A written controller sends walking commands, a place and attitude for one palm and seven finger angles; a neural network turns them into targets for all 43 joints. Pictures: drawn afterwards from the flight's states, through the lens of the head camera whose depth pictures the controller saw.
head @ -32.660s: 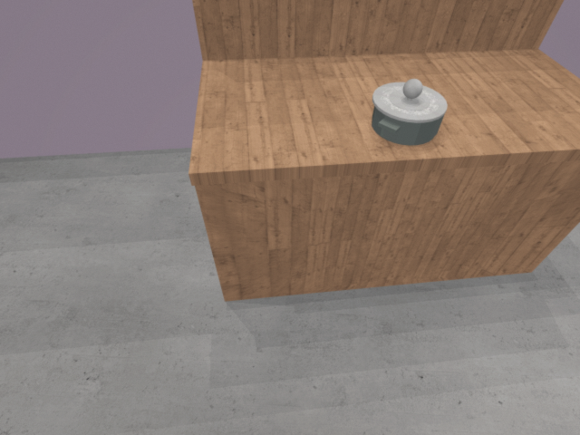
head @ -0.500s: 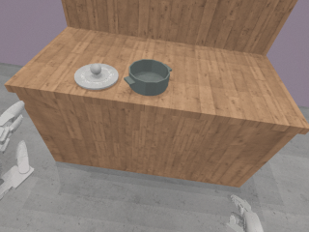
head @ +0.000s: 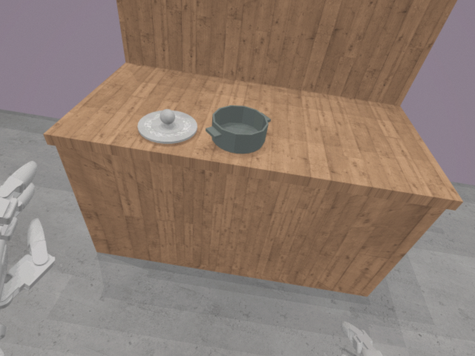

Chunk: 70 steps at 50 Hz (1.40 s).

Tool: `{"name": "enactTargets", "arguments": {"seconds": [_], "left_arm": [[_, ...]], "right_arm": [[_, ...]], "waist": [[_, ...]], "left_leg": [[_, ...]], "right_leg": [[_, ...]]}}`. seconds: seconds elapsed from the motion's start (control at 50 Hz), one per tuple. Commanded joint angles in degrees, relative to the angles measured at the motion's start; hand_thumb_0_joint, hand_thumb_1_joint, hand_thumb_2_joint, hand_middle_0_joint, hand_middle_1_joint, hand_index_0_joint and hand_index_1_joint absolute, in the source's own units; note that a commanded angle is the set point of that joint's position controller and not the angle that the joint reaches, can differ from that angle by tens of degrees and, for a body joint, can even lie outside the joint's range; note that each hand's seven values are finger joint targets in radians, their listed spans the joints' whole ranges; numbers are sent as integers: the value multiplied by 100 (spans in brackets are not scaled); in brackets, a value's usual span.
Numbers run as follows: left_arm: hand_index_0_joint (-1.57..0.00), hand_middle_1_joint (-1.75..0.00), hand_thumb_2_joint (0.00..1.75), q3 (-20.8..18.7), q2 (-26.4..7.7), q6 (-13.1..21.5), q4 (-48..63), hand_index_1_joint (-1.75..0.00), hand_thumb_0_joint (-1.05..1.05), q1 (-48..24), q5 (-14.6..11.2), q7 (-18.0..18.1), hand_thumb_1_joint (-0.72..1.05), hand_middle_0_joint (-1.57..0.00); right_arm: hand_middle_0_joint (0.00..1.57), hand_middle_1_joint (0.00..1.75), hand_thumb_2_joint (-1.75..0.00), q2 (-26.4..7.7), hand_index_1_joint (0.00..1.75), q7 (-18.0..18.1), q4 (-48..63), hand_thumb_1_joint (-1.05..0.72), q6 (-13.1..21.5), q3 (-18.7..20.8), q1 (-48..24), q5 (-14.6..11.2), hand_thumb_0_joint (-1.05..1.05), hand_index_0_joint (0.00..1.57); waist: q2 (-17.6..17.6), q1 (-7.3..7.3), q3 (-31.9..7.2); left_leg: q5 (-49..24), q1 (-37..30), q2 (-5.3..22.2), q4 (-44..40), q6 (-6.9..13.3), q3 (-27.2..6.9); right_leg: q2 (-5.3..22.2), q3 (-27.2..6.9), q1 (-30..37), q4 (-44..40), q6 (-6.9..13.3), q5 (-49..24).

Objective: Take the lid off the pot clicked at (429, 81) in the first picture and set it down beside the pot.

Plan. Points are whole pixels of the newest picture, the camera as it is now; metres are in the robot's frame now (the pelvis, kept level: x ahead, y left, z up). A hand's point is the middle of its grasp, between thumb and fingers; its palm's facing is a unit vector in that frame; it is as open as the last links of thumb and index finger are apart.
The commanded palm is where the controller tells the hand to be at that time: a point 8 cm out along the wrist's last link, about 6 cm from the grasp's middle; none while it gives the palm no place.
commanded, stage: stop stepping back and stand still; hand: left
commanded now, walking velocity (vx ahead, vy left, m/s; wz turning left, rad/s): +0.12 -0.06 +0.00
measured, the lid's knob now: (167, 116) +0.84 +0.24 -0.03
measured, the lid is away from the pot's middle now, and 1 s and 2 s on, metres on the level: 0.24 0.24 0.24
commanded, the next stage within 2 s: let the arm hang, fingers relaxed in 1.32 s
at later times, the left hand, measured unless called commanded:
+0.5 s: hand out of the picture +0.10 +0.15 -0.18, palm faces +0.09 -0.99 -0.11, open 7.1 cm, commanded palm none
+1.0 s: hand out of the picture +0.11 +0.16 -0.17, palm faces +0.10 -0.97 -0.21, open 7.3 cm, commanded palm none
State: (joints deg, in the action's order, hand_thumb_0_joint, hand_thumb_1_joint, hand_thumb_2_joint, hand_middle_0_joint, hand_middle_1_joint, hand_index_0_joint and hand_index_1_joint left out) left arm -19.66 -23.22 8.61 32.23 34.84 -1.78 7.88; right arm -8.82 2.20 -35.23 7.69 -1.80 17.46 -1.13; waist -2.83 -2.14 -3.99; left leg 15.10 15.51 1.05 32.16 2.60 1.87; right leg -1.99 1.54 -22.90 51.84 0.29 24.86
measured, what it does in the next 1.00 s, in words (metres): steps on the spot: right foot, then right foot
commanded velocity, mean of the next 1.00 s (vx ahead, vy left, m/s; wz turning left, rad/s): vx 0.01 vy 0.00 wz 0.00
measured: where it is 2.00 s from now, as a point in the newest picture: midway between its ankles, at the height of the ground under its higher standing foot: outside the picture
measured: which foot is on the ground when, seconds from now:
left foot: down 0.00-1.00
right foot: up 0.00-0.06, down 0.08-0.24, up 0.26-0.48, down 0.50-1.00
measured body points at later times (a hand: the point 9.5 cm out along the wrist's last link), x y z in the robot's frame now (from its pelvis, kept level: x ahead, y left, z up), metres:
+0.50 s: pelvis +0.02 -0.02 -0.02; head +0.04 +0.02 +0.43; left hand +0.10 +0.21 -0.17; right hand +0.05 -0.27 -0.14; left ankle +0.01 +0.08 -0.74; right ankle +0.06 -0.13 -0.74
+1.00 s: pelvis +0.08 -0.02 +0.00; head +0.11 -0.01 +0.45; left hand +0.10 +0.22 -0.16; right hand +0.11 -0.24 -0.15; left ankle +0.01 +0.08 -0.74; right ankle +0.06 -0.13 -0.74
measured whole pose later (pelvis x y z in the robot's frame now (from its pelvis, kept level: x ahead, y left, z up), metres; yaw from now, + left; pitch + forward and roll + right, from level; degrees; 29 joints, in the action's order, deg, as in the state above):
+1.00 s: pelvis +0.08 -0.02 +0.00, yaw +4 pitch +1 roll +0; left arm -1.4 -9.2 0.4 -58.9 13.5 0.3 2.5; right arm -8.1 2.1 -59.1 0.5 2.3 16.1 0.6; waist 0.0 -1.0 2.5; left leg 20.3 8.5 0.0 28.2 1.2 2.5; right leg -1.3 -1.3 -11.9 28.8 0.6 17.4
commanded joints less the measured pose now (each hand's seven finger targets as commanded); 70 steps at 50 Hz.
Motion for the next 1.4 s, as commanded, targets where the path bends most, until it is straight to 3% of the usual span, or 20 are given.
{"name": "enactTargets", "arguments": {"seconds": [0.0,0.04,0.08,0.1,0.12,0.14,0.18,0.22,0.26,0.32,0.38,0.42,0.46,0.48,0.5,0.54,0.58,0.66,0.9,1.38], "left_arm": [[-20,-30,90,-600,-993,371,1407,-30,0,-224,15,122,90,-20],[-20,-30,90,-506,-955,399,1333,-30,0,-471,44,48,90,-20],[-20,-30,90,-622,-1134,443,1295,-30,0,-831,-36,11,90,-20],[-20,-30,90,-755,-1263,456,1269,-30,0,-923,-106,43,90,-20],[-20,-30,90,-612,-1072,440,1259,-30,0,-1031,-85,53,90,-20],[-20,-30,90,1234,344,-475,-3271,-30,0,-1230,554,-418,90,-20],[-20,-30,90,1243,311,-956,-3525,-30,0,-1350,573,-647,90,-20],[-20,-30,90,1414,607,-984,-3824,-30,0,-1633,483,-779,90,-20],[-20,-30,90,1422,456,-897,-4231,-30,0,-2176,418,-762,90,-20],[-20,-30,90,1498,464,-970,-5395,-30,0,-2584,317,-743,90,-20],[-20,-30,90,1616,398,-1034,-6420,-30,0,-2047,306,-828,90,-20],[-20,-30,90,1650,380,-934,-7059,-30,0,-1515,300,-827,90,-20],[-20,-30,90,1672,131,-787,-7402,-30,0,-1517,280,-733,90,-20],[-20,-30,90,1682,62,-737,-7476,-30,0,-1656,260,-702,90,-20],[-20,-30,90,1586,197,-726,-7459,-30,0,-1869,294,-683,90,-20],[-20,-30,90,1640,370,-719,-7669,-30,0,-2133,275,-640,90,-20],[-20,-30,90,1681,581,-720,-7945,-30,0,-2083,245,-622,90,-20],[-20,-30,90,1747,779,-759,-8394,-30,0,-1779,203,-642,90,-20],[-20,-30,90,1759,835,-729,-8918,-30,0,-1748,223,-528,90,-20],[-20,-30,90,1708,839,-759,-9007,-30,0,-1883,216,-539,90,-20]], "right_arm": [[20,30,-90,-970,30,72,954,-90,324,338,-956,20,0,20],[20,30,-90,-1061,30,118,972,-90,274,404,-904,11,0,20],[20,30,-90,-1022,30,153,954,-90,184,471,-770,2,0,20],[20,30,-90,-980,30,166,937,-90,157,436,-728,27,0,20],[20,30,-90,-929,30,144,824,-90,179,446,-766,-46,0,20],[20,30,-90,-1541,30,-323,-260,-90,318,850,-446,59,0,20],[20,30,-90,-1321,30,-368,-128,-90,-421,736,198,189,0,20],[20,30,-90,-1585,30,-328,-92,-90,-535,716,267,367,0,20],[20,30,-90,-1720,30,-193,-74,-90,-468,773,221,454,0,20],[20,30,-90,-1362,30,-68,-273,-90,-477,603,-126,424,0,20],[20,30,-90,-1366,30,-70,-558,-90,-468,556,-552,375,0,20],[20,30,-90,-1230,30,-97,-764,-90,-504,509,-493,283,0,20],[20,30,-90,-758,30,-144,-970,-90,-556,461,-18,175,0,20],[20,30,-90,-655,30,-158,-1116,-90,-587,471,225,140,0,20],[20,30,-90,-500,30,-182,-1227,-90,-611,495,436,176,0,20],[20,30,-90,-400,30,-158,-1469,-90,-729,509,660,190,0,20],[20,30,-90,-441,30,-131,-1653,-90,-697,508,781,193,0,20],[20,30,-90,-630,30,-56,-1793,-90,-607,515,538,194,0,20],[20,30,-90,-418,30,-2,-2197,-90,-647,525,465,158,0,20],[20,30,-90,-419,30,27,-2382,-90,-691,520,378,177,0,20]], "waist": [[1313,200,401],[636,125,300],[-448,41,61],[-654,13,17],[-867,57,-104],[-398,-279,251],[313,-420,370],[1502,-341,657],[282,-271,403],[68,-28,621],[1000,370,443],[892,552,154],[-199,299,200],[-33,103,167],[383,-57,95],[3,-173,170],[-182,-125,192],[740,151,422],[-2,108,369],[260,119,681]], "left_leg": [[1952,1114,918,-1569,235,-991],[1593,1096,407,-618,122,-536],[870,979,-92,1141,-23,53],[465,766,-108,1560,-60,165],[917,627,-105,1582,-78,-13],[798,1159,576,1914,-167,-26],[1166,76,593,871,11,-696],[1494,192,1588,-1383,691,-3093],[-853,-261,1909,-1229,1181,-3625],[-1695,341,1707,-1284,1015,-2645],[-387,956,1199,-1318,555,-1380],[161,1246,690,-730,219,-721],[916,1188,-167,352,-137,-62],[994,742,-247,880,-184,60],[855,264,-213,857,-165,-13],[613,-96,-103,488,-106,-229],[30,-241,50,-145,-29,-373],[-1245,-230,732,-922,231,-888],[-1718,-744,424,-626,27,-288],[-1449,-829,458,-765,26,-249]], "right_leg": [[3,350,1597,-2313,126,54],[267,-120,1722,-2953,338,-187],[1339,-1603,1339,-3601,839,-92],[1616,-1593,1149,-3682,884,-923],[1758,-1690,843,-3736,948,-159],[2172,-360,338,-2562,873,-863],[1121,7,-1333,-1598,505,1313],[101,264,-1889,725,11,1101],[416,-547,-1985,1546,-16,697],[527,-768,-1337,1326,-105,351],[469,-384,242,-240,-72,122],[252,-280,1440,-1517,2,-882],[1157,-2040,1276,-2811,532,-673],[1683,-2730,804,-3405,956,-336],[1683,-2596,442,-3492,1082,-79],[1242,-2066,160,-3424,818,112],[904,-1425,483,-3101,583,-796],[431,-496,869,-2395,252,-1866],[651,-663,1348,-2541,310,-3111],[590,-686,1318,-2629,333,-2855]]}}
